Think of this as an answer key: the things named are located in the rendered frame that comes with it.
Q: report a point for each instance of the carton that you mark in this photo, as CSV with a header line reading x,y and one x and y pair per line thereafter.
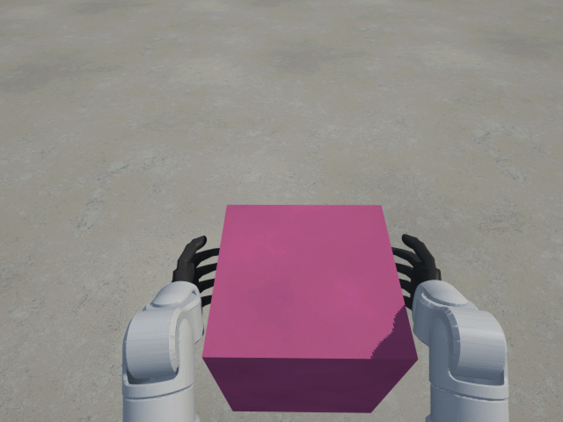
x,y
307,312

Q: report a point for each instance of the robot left hand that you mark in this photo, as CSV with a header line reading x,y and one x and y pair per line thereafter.
x,y
189,260

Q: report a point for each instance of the robot right hand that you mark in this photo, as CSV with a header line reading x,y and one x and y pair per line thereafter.
x,y
423,266

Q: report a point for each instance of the left robot forearm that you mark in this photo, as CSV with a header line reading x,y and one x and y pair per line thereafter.
x,y
158,371

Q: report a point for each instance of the right robot forearm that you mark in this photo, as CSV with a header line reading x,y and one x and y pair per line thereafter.
x,y
468,365

